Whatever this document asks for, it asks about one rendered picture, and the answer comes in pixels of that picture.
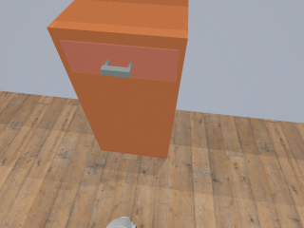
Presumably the drawer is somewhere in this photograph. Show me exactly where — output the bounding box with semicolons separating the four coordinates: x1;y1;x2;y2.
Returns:
59;40;179;81

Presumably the handle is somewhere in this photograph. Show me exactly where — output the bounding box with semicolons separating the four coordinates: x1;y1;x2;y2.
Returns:
100;60;133;78

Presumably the cabinet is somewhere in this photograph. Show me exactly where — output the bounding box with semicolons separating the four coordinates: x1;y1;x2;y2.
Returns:
47;0;189;159

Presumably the left robot thigh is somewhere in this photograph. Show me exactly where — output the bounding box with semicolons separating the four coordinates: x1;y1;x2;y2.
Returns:
106;218;136;228

